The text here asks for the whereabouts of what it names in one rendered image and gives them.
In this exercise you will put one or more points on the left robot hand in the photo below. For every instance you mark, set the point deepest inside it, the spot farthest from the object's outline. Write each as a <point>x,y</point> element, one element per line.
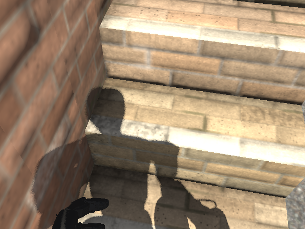
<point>68,218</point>

